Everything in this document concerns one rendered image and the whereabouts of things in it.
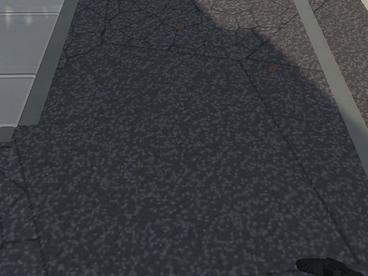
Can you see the robot right hand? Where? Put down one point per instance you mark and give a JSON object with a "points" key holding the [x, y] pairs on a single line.
{"points": [[325, 267]]}

